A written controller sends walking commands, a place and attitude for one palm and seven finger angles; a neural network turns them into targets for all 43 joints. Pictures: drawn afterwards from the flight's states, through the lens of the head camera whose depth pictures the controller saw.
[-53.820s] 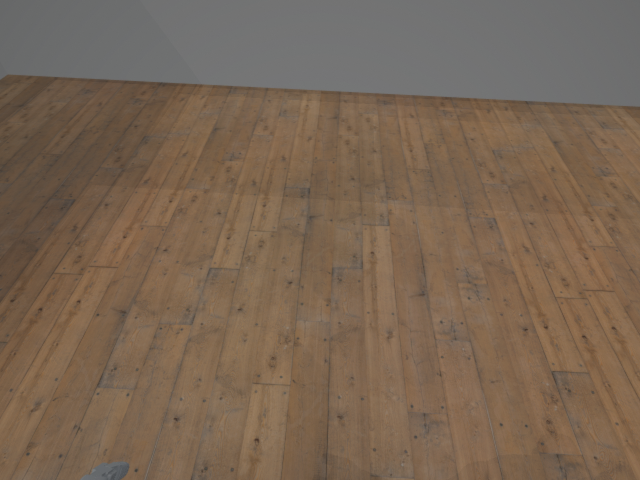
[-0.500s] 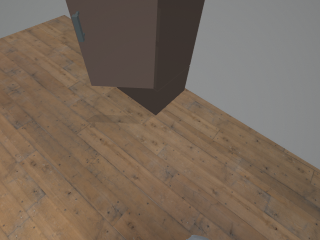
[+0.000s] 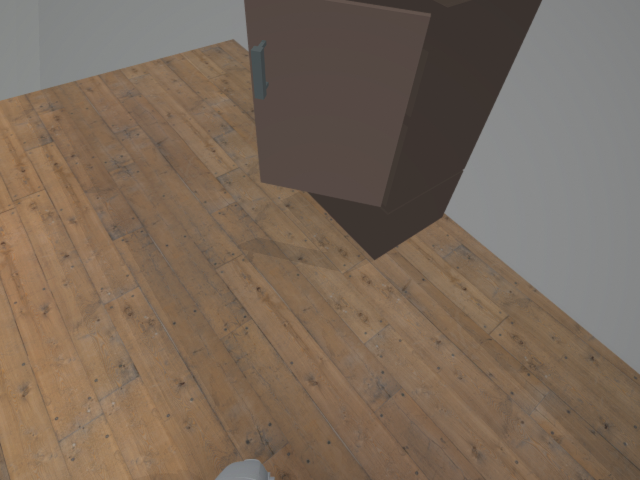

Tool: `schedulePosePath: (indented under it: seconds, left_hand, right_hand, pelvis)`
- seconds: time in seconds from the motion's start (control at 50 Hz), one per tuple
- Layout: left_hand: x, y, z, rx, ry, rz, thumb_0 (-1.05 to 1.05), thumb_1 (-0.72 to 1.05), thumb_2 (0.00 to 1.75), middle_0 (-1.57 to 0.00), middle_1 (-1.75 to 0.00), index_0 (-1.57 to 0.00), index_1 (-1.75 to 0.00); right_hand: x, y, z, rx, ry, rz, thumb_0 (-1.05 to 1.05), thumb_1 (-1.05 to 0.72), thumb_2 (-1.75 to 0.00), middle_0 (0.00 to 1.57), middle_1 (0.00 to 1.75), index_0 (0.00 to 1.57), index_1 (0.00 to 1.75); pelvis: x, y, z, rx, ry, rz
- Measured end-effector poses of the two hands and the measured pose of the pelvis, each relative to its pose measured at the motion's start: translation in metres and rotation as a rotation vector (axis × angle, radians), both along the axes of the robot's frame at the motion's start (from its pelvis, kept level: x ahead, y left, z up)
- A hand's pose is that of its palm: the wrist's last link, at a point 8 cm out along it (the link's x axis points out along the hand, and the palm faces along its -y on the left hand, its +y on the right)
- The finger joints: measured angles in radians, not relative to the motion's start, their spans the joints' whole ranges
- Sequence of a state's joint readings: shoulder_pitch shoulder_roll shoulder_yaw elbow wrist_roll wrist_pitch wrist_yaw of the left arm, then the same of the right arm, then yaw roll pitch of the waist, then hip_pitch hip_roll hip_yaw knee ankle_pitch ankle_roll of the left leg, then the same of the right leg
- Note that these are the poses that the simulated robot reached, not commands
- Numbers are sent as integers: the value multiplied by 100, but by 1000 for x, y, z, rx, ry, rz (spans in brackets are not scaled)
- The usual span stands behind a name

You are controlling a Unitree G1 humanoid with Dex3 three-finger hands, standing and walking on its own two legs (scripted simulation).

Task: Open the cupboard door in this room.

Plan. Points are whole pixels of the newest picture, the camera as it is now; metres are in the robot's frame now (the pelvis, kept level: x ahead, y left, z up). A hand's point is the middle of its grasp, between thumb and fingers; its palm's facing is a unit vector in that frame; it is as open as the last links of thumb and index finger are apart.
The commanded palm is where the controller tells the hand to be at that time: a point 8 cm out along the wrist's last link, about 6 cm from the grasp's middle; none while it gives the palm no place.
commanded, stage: take the last steps up to it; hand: left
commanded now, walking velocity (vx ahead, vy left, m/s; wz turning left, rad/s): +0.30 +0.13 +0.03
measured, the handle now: (261, 69) +0.99 +0.25 -0.04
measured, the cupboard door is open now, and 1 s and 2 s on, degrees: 40 40 40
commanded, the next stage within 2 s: come to a stop and stand still in 0.96 s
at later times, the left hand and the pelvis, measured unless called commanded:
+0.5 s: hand (212, 351) +0.31 +0.20 -0.15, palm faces -0.04 -0.98 -0.21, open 7.4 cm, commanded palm none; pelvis +0.17 +0.03 +0.00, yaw -2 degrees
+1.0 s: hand (185, 376) +0.27 +0.25 -0.19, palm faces +0.10 -0.98 -0.15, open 7.3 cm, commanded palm none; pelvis +0.36 +0.08 -0.01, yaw +0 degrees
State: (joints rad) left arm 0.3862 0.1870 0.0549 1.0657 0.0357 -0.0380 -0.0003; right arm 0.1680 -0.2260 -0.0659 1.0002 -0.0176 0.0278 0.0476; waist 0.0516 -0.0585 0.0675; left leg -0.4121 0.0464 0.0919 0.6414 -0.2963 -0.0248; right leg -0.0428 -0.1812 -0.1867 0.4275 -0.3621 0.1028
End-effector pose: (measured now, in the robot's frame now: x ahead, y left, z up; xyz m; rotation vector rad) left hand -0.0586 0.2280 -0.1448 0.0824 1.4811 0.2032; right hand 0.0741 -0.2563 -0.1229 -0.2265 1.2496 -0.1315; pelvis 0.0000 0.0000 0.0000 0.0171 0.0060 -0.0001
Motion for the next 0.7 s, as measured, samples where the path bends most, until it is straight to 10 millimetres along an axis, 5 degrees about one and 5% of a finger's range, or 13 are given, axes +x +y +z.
schedulePosePath:
  seconds: [0.06,0.12,0.28,0.42,0.52,0.6,0.7]
  left_hand:
    - [-2,24,-15,-8,81,17,1,90,90,-20,-30,-20,-30]
    - [27,45,-15,9,81,-4,1,91,90,-20,-30,-20,-30]
    - [176,63,11,37,-199,-76,1,91,90,-19,-30,-20,-30]
    - [299,43,27,32,-369,-160,0,91,90,-19,-30,-20,-30]
    - [367,22,25,39,-436,-215,0,91,90,-19,-30,-20,-30]
    - [374,14,24,37,-416,-181,0,91,90,-20,-30,-20,-30]
    - [355,26,27,71,-302,-90,-2,95,90,-20,-30,-21,-30]
  right_hand:
    - [42,23,-6,-23,-97,33,1,-91,-90,20,30,19,30]
    - [57,44,-4,-18,-125,25,1,-91,-90,20,30,19,30]
    - [42,73,-4,23,-12,-51,0,-94,-90,20,30,20,30]
    - [17,80,-18,75,161,-128,0,-92,-90,20,30,20,30]
    - [16,77,-34,113,272,-183,1,-91,-90,20,30,20,30]
    - [48,68,-32,115,295,-184,1,-91,-90,20,30,20,30]
    - [129,57,-17,95,189,-145,1,-91,-90,20,30,19,30]
  pelvis:
    - [19,21,-15,-16,-1,4]
    - [34,32,-12,-12,-3,-9]
    - [82,48,7,7,-11,-8]
    - [133,45,4,27,-22,-15]
    - [177,30,-9,25,-25,-26]
    - [202,23,-5,5,-33,-13]
    - [237,21,9,0,-10,-6]
